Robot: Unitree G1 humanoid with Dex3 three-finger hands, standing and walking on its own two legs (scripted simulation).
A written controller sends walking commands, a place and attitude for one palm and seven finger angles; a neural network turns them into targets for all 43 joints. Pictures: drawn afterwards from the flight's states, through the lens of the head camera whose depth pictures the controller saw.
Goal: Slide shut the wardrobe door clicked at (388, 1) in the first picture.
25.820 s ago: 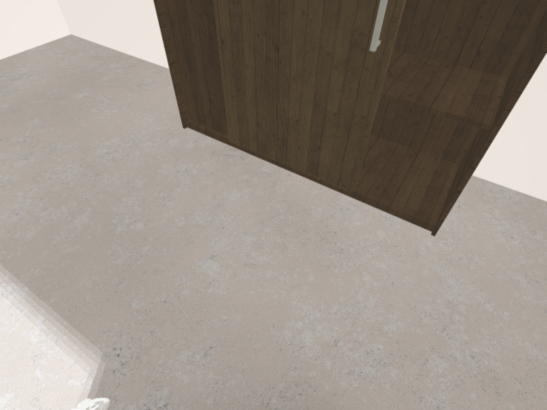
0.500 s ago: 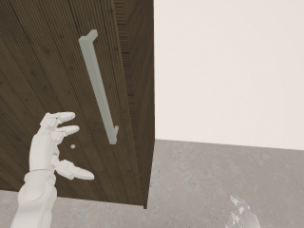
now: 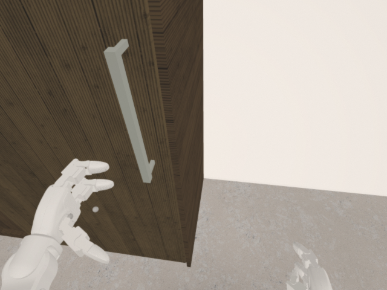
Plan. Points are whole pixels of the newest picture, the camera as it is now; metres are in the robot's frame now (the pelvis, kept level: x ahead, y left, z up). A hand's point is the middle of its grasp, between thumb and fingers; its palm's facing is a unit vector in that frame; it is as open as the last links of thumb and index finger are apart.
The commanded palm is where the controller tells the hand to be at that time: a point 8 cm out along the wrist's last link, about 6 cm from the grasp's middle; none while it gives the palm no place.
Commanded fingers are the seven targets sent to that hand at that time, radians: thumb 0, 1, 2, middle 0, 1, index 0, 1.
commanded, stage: draw the hand back to the body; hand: left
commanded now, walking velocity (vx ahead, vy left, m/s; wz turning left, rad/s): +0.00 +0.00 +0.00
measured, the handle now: (137, 124) +0.39 +0.17 +0.17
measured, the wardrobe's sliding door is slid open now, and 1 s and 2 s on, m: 0.00 0.00 0.00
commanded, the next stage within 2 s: step back with the hand held close in 1.44 s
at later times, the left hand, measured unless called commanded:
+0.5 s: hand (60, 206) +0.20 +0.25 +0.15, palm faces +0.33 -0.90 -0.27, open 14.0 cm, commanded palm +0.16 +0.29 +0.16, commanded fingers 0.00 -0.08 0.43 -0.23 -0.87 -0.23 -0.87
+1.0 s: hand (46, 193) +0.21 +0.27 +0.17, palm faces +0.41 -0.83 -0.38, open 9.3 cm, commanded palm +0.16 +0.31 +0.18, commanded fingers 0.00 0.83 0.87 -0.20 -0.34 -0.20 -0.34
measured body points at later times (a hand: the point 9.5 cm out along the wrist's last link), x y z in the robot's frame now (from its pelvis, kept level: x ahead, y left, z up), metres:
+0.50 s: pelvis -0.01 +0.00 +0.01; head -0.03 -0.01 +0.45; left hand +0.18 +0.29 +0.16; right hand +0.19 -0.22 -0.06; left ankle +0.03 +0.14 -0.73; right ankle +0.00 -0.10 -0.73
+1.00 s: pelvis +0.01 +0.02 +0.01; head -0.02 +0.00 +0.46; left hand +0.18 +0.31 +0.19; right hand +0.18 -0.22 -0.07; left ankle +0.03 +0.14 -0.73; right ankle +0.00 -0.10 -0.73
